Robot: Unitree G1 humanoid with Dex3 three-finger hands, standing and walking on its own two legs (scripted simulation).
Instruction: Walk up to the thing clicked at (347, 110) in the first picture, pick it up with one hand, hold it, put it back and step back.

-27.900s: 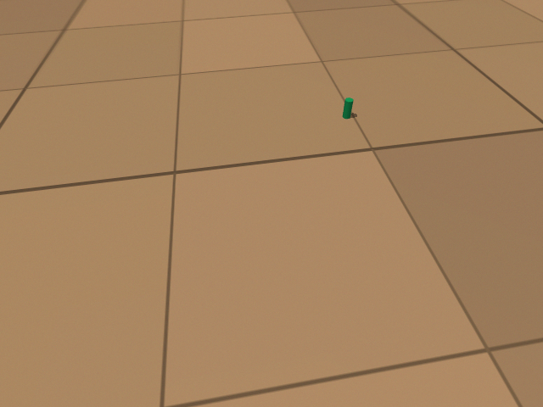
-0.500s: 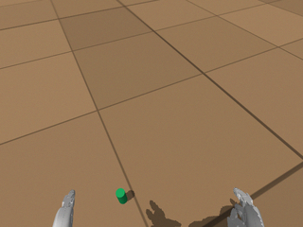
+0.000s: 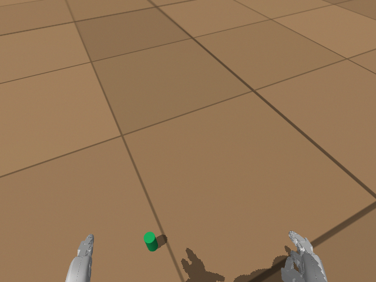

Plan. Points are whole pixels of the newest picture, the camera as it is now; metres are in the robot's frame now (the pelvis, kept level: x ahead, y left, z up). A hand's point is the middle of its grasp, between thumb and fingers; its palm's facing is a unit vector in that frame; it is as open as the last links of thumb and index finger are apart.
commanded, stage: home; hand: left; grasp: from the side
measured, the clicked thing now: (151, 241) +0.43 +0.20 -0.66
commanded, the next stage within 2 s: stand in 0.34 s
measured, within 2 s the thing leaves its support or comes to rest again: neither
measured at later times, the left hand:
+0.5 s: hand (107, 271) +0.18 +0.19 -0.06, palm faces +0.10 -0.96 -0.28, open 17.3 cm
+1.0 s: hand out of the picture +0.15 +0.22 -0.10, palm faces -0.02 -0.94 -0.33, open 8.0 cm
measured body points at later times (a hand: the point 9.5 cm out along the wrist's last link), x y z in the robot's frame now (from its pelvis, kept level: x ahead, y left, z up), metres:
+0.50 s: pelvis +0.01 +0.01 +0.00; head +0.03 +0.01 +0.45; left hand +0.17 +0.24 -0.04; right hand +0.17 -0.23 -0.07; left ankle +0.01 +0.13 -0.69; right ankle +0.03 -0.12 -0.69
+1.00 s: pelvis +0.01 +0.01 +0.01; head +0.02 +0.01 +0.46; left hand +0.15 +0.27 -0.08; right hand +0.14 -0.26 -0.10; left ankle +0.01 +0.13 -0.69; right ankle +0.02 -0.12 -0.69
